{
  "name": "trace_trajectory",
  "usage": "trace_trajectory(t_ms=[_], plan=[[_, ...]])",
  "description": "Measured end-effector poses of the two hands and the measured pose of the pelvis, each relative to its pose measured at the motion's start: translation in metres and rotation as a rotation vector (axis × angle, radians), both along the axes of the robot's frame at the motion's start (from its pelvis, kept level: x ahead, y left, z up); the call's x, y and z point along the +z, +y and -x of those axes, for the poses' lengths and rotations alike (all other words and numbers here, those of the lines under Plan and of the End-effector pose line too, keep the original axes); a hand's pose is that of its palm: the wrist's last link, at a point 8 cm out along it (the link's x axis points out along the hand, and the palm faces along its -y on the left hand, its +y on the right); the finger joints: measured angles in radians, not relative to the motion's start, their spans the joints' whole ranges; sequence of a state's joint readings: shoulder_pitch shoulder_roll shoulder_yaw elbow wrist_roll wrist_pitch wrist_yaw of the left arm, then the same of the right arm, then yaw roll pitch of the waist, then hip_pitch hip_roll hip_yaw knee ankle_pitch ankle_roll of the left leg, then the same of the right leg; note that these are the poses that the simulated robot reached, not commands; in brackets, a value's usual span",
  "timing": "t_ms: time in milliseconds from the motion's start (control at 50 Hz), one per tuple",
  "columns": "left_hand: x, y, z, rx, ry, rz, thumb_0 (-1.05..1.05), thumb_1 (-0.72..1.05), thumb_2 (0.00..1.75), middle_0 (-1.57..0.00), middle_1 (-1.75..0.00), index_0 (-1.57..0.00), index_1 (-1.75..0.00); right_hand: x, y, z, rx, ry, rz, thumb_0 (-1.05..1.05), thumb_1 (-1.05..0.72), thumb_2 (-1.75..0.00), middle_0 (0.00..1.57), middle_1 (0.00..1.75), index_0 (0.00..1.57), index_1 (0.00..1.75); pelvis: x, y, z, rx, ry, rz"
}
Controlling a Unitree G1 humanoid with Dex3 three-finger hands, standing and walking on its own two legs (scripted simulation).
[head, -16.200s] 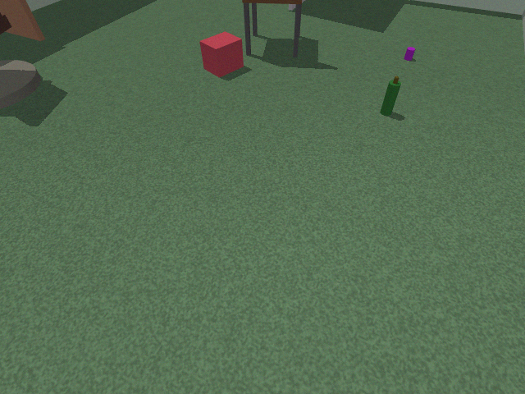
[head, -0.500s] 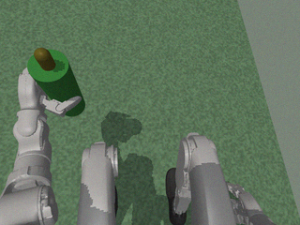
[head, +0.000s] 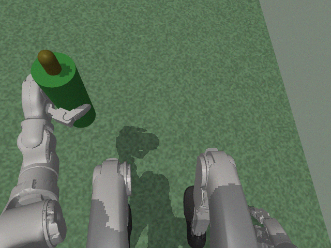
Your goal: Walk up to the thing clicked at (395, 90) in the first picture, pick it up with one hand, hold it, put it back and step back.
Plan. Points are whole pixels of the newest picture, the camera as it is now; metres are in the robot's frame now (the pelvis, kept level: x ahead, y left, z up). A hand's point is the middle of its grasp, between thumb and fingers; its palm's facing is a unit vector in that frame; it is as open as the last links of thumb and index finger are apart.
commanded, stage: lift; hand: left
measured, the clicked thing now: (68, 92) +0.46 +0.20 -0.01
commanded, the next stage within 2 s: none
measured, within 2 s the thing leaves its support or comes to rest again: neither
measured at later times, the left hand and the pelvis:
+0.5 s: hand (56, 82) +0.44 +0.20 +0.06, palm faces +0.03 -1.00 -0.02, open 10.3 cm; pelvis +0.01 +0.00 +0.06, yaw +0 degrees
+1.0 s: hand out of the picture +0.41 +0.19 +0.24, palm faces +0.07 -1.00 -0.02, open 10.3 cm; pelvis +0.04 +0.00 +0.20, yaw +1 degrees
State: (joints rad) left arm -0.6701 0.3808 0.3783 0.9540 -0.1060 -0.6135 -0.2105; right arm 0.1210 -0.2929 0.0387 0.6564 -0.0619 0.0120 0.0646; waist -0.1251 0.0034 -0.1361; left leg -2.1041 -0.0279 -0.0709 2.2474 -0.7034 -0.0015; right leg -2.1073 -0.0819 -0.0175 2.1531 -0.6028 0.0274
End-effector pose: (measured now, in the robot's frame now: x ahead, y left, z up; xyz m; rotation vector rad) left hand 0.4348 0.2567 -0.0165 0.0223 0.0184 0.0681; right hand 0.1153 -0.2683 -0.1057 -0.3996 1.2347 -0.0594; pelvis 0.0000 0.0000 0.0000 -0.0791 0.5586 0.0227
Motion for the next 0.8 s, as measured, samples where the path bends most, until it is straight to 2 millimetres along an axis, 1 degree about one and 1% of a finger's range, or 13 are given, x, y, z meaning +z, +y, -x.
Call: trace_trajectory(t_ms=[100,160,280,380,500,600,800], plan=[[0.004,-0.002,0.0,-0.01,-0.005,-0.002,-0.01,-0.48,1.13,-0.74,-1.06,-0.73,-1.07,0.003,0.0,0.001,-0.006,0.001,-0.003,0.01,-0.92,-0.9,0.21,0.3,0.21,0.3,0.003,-0.001,0.0,-0.001,0.003,0.0],[0.01,-0.003,0.0,-0.025,-0.009,-0.001,-0.01,-0.49,1.13,-0.74,-1.06,-0.74,-1.07,0.006,0.0,0.0,-0.013,-0.004,-0.005,0.01,-0.93,-0.9,0.21,0.3,0.21,0.3,0.007,-0.001,-0.002,0.0,0.007,-0.002],[0.028,-0.003,0.003,-0.04,-0.008,0.001,-0.01,-0.49,1.13,-0.74,-1.06,-0.74,-1.06,0.018,0.0,-0.007,-0.031,-0.032,-0.011,0.01,-0.93,-0.9,0.21,0.3,0.21,0.3,0.02,-0.001,-0.004,0.0,0.013,-0.006],[0.05,-0.002,0.008,-0.035,-0.015,0.005,-0.01,-0.49,1.13,-0.74,-1.06,-0.74,-1.06,0.033,0.002,-0.016,-0.04,-0.063,-0.021,0.01,-0.93,-0.9,0.21,0.3,0.21,0.3,0.035,-0.001,-0.006,0.0,0.019,-0.009],[0.081,-0.005,0.015,-0.04,-0.015,0.007,-0.01,-0.48,1.13,-0.74,-1.06,-0.74,-1.06,0.056,0.005,-0.033,-0.046,-0.11,-0.034,0.01,-0.92,-0.9,0.21,0.3,0.21,0.3,0.06,-0.002,-0.01,0.001,0.018,-0.012],[0.111,-0.007,0.021,-0.026,-0.014,0.012,-0.01,-0.48,1.13,-0.74,-1.06,-0.73,-1.06,0.08,0.009,-0.046,-0.058,-0.151,-0.044,0.01,-0.91,-0.9,0.21,0.3,0.21,0.3,0.083,-0.001,-0.014,0.0,0.007,-0.013],[0.18,-0.01,0.039,-0.013,0.006,0.005,-0.01,-0.47,1.12,-0.73,-1.06,-0.73,-1.06,0.137,0.019,-0.067,-0.09,-0.221,-0.071,0.01,-0.9,-0.89,0.21,0.3,0.21,0.3,0.139,0.001,-0.025,-0.001,-0.035,-0.018]])
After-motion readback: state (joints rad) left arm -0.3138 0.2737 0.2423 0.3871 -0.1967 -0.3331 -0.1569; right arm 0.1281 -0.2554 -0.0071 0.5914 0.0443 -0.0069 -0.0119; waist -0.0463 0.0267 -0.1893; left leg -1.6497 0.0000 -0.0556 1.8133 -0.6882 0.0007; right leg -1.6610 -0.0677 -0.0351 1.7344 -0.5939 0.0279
